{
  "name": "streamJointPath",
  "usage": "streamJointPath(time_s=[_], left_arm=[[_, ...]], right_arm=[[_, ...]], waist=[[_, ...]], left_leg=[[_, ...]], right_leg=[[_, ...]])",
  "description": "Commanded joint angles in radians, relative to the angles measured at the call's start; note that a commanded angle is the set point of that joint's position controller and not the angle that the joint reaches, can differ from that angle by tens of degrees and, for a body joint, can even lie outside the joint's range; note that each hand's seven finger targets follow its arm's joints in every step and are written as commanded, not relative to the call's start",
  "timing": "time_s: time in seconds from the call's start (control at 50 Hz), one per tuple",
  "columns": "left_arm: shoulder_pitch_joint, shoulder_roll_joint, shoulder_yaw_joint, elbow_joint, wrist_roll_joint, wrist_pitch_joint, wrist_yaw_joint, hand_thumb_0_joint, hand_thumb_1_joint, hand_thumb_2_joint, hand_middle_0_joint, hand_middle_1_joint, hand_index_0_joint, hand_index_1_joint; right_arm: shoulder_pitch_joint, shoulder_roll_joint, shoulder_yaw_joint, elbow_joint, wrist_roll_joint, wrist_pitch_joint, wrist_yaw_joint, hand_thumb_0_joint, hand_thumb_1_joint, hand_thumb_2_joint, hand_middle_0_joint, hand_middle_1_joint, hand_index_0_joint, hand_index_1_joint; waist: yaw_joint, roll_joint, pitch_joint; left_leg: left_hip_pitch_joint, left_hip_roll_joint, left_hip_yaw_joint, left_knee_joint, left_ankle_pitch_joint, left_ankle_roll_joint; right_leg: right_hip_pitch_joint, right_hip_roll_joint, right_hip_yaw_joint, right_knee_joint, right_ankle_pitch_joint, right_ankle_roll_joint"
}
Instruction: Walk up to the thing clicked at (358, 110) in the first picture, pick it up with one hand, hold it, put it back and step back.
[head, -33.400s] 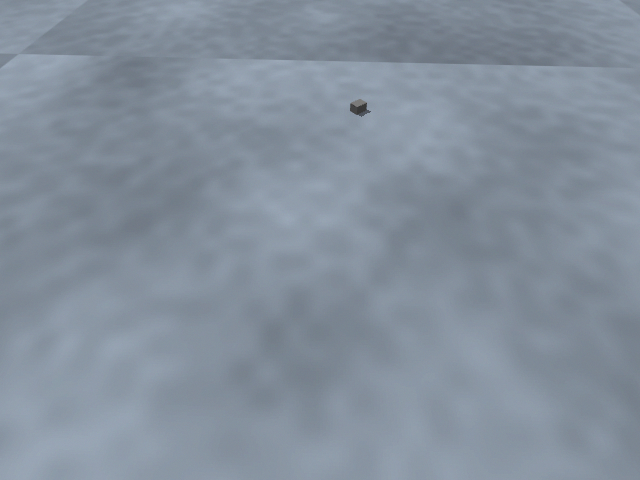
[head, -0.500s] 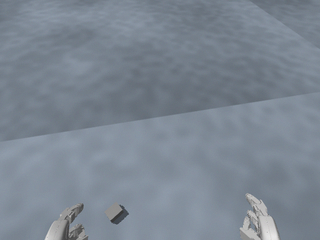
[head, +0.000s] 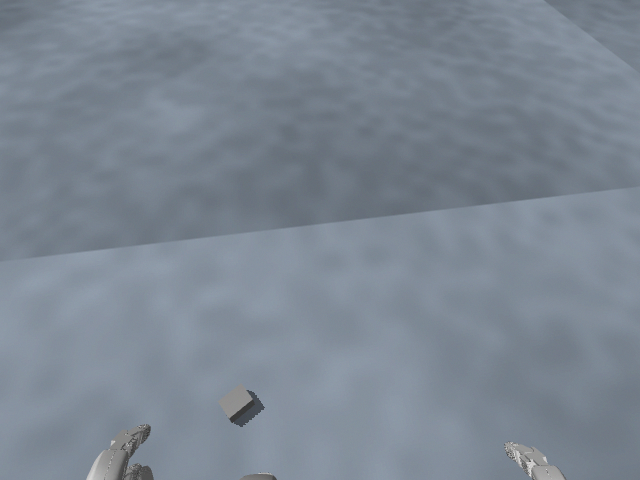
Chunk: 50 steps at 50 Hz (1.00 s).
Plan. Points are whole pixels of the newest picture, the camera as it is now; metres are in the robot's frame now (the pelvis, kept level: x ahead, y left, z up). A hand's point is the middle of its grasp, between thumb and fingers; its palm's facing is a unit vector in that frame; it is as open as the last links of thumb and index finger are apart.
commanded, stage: stand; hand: left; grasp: from above
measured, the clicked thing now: (236, 403) +0.41 +0.26 -0.71
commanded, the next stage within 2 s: none
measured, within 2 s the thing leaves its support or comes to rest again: neither
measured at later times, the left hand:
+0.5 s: hand out of the picture +0.04 +0.24 -0.13, palm faces +0.04 -0.95 -0.32, open 7.4 cm
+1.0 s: hand out of the picture +0.04 +0.23 -0.12, palm faces +0.01 -0.95 -0.33, open 7.4 cm
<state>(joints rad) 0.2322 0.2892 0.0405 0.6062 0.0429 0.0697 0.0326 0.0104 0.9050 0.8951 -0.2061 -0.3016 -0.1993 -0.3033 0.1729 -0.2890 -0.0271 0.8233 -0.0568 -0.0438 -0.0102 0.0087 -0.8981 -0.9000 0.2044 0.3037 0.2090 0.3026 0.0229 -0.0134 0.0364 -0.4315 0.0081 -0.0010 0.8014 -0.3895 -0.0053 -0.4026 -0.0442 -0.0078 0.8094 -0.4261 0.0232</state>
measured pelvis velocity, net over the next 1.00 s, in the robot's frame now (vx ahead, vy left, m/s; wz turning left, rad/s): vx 0.00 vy -0.01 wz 0.00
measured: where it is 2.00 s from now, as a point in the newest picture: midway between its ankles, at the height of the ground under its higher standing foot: outside the picture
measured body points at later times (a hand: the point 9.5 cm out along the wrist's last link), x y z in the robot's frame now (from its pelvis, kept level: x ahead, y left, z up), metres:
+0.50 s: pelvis -0.01 +0.01 +0.04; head -0.02 +0.01 +0.48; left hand +0.04 +0.29 -0.10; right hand +0.06 -0.27 -0.10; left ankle +0.02 +0.13 -0.71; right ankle +0.00 -0.13 -0.71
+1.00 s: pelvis +0.00 -0.01 +0.04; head +0.00 -0.01 +0.49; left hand +0.04 +0.28 -0.10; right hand +0.05 -0.29 -0.10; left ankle +0.02 +0.13 -0.71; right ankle +0.00 -0.13 -0.71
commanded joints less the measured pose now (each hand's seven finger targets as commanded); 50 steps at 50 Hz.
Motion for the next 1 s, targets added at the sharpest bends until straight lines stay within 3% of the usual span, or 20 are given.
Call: streamJointPath(time_s=[0.0, 0.08, 0.12, 0.14, 0.2, 0.34, 0.38, 0.56, 0.64, 0.68, 0.72, 0.78, 0.92, 0.98], left_arm=[[-0.055, 0.159, 0.054, 0.012, 0.006, -0.075, 0.012, 0.0, 0.9, 0.9, -0.2, -0.3, -0.2, -0.301], [-0.053, 0.153, 0.049, 0.115, -0.002, -0.08, 0.011, 0.0, 0.9, 0.9, -0.2, -0.3, -0.2, -0.301], [-0.045, 0.157, 0.046, 0.165, -0.003, -0.085, 0.009, 0.0, 0.9, 0.9, -0.2, -0.3, -0.2, -0.301], [-0.05, 0.159, 0.044, 0.186, -0.003, -0.086, 0.009, 0.0, 0.9, 0.9, -0.2, -0.3, -0.2, -0.301], [-0.054, 0.165, 0.041, 0.244, -0.01, -0.089, 0.009, 0.0, 0.9, 0.9, -0.2, -0.3, -0.2, -0.301], [-0.057, 0.171, 0.033, 0.348, -0.013, -0.087, 0.007, 0.0, 0.9, 0.9, -0.2, -0.3, -0.2, -0.301], [-0.065, 0.174, 0.029, 0.371, -0.011, -0.091, 0.006, 0.0, 0.9, 0.9, -0.2, -0.3, -0.2, -0.301], [-0.066, 0.187, 0.024, 0.433, -0.01, -0.087, -0.001, 0.0, 0.9, 0.9, -0.2, -0.3, -0.2, -0.301], [-0.076, 0.184, 0.021, 0.444, -0.011, -0.094, -0.001, 0.0, 0.9, 0.9, -0.2, -0.3, -0.2, -0.301], [-0.078, 0.194, 0.019, 0.453, -0.012, -0.096, -0.001, 0.0, 0.9, 0.9, -0.2, -0.3, -0.2, -0.301], [-0.085, 0.204, 0.021, 0.456, -0.015, -0.096, -0.002, 0.0, 0.9, 0.9, -0.2, -0.3, -0.2, -0.301], [-0.092, 0.202, 0.019, 0.462, -0.016, -0.098, 0.0, 0.0, 0.9, 0.9, -0.2, -0.3, -0.2, -0.301], [-0.099, 0.205, 0.019, 0.479, -0.021, -0.095, -0.002, 0.0, 0.9, 0.9, -0.2, -0.3, -0.2, -0.301], [-0.096, 0.205, 0.018, 0.482, -0.021, -0.097, -0.002, 0.0, 0.9, 0.9, -0.2, -0.3, -0.2, -0.301]], right_arm=[[-0.036, -0.141, -0.063, -0.047, 0.007, -0.012, -0.009, 0.0, -0.9, -0.9, 0.2, 0.3, 0.2, 0.3], [-0.044, -0.155, -0.064, 0.005, 0.006, -0.001, -0.011, 0.0, -0.9, -0.9, 0.2, 0.3, 0.2, 0.3], [-0.05, -0.157, -0.061, 0.033, 0.009, 0.001, -0.013, 0.0, -0.9, -0.9, 0.2, 0.3, 0.2, 0.3], [-0.04, -0.161, -0.06, 0.048, 0.012, 0.006, -0.015, 0.0, -0.9, -0.9, 0.2, 0.3, 0.2, 0.3], [-0.03, -0.169, -0.057, 0.092, 0.017, 0.008, -0.018, 0.0, -0.9, -0.9, 0.2, 0.3, 0.2, 0.3], [-0.049, -0.187, -0.054, 0.16, 0.026, 0.013, -0.02, 0.0, -0.9, -0.9, 0.2, 0.3, 0.2, 0.3], [-0.047, -0.18, -0.051, 0.176, 0.029, 0.015, -0.019, 0.0, -0.9, -0.9, 0.2, 0.3, 0.2, 0.3], [-0.064, -0.194, -0.053, 0.218, 0.028, 0.026, -0.011, 0.0, -0.9, -0.9, 0.2, 0.3, 0.2, 0.3], [-0.073, -0.197, -0.051, 0.222, 0.031, 0.024, -0.009, 0.0, -0.9, -0.9, 0.2, 0.3, 0.2, 0.3], [-0.07, -0.193, -0.046, 0.231, 0.031, 0.027, -0.007, 0.0, -0.9, -0.9, 0.2, 0.3, 0.2, 0.3], [-0.057, -0.195, -0.045, 0.238, 0.032, 0.026, -0.006, 0.0, -0.9, -0.9, 0.2, 0.3, 0.2, 0.3], [-0.063, -0.195, -0.041, 0.24, 0.033, 0.025, -0.005, 0.0, -0.9, -0.9, 0.2, 0.3, 0.2, 0.3], [-0.062, -0.198, -0.03, 0.255, 0.037, 0.027, -0.006, 0.0, -0.9, -0.9, 0.2, 0.3, 0.2, 0.3], [-0.068, -0.204, -0.03, 0.255, 0.037, 0.026, -0.007, 0.0, -0.9, -0.9, 0.2, 0.3, 0.2, 0.3]], waist=[[-0.009, -0.03, -0.139], [-0.004, 0.03, -0.069], [0.003, 0.027, -0.059], [-0.006, 0.024, -0.031], [-0.009, 0.017, -0.03], [-0.005, 0.047, -0.012], [-0.012, 0.017, 0.001], [-0.01, 0.03, 0.051], [-0.014, 0.026, 0.01], [-0.016, -0.001, 0.04], [-0.021, 0.011, 0.021], [-0.022, -0.006, 0.008], [-0.023, 0.006, 0.019], [-0.021, -0.005, 0.003]], left_leg=[[0.146, 0.034, -0.059, -0.17, 0.232, 0.06], [0.152, 0.062, -0.101, -0.284, 0.149, 0.062], [0.166, 0.067, -0.103, -0.298, 0.205, 0.058], [0.149, 0.068, -0.107, -0.332, 0.166, 0.055], [0.21, 0.073, -0.104, -0.363, 0.232, 0.045], [0.243, 0.09, -0.124, -0.479, 0.179, 0.037], [0.26, 0.087, -0.112, -0.476, 0.213, 0.032], [0.218, 0.092, -0.125, -0.547, 0.028, 0.026], [0.25, 0.095, -0.113, -0.53, 0.091, 0.029], [0.246, 0.086, -0.104, -0.52, 0.1, 0.026], [0.267, 0.089, -0.101, -0.519, 0.105, 0.027], [0.286, 0.093, -0.096, -0.505, 0.173, 0.031], [0.28, 0.094, -0.089, -0.517, 0.182, 0.027], [0.314, 0.099, -0.085, -0.507, 0.245, 0.027]], right_leg=[[0.09, -0.063, 0.09, -0.22, 0.253, -0.062], [0.109, -0.042, 0.066, -0.274, 0.182, -0.051], [0.149, -0.052, 0.069, -0.302, 0.241, -0.052], [0.16, -0.051, 0.07, -0.329, 0.224, -0.049], [0.19, -0.059, 0.075, -0.369, 0.256, -0.051], [0.25, -0.052, 0.051, -0.43, 0.239, -0.034], [0.25, -0.061, 0.061, -0.454, 0.243, -0.033], [0.242, -0.05, 0.058, -0.499, 0.134, -0.027], [0.258, -0.064, 0.071, -0.512, 0.181, -0.029], [0.23, -0.065, 0.078, -0.536, 0.123, -0.027], [0.225, -0.066, 0.081, -0.536, 0.133, -0.03], [0.242, -0.078, 0.088, -0.541, 0.181, -0.033], [0.252, -0.07, 0.08, -0.541, 0.207, -0.03], [0.249, -0.075, 0.084, -0.545, 0.243, -0.031]])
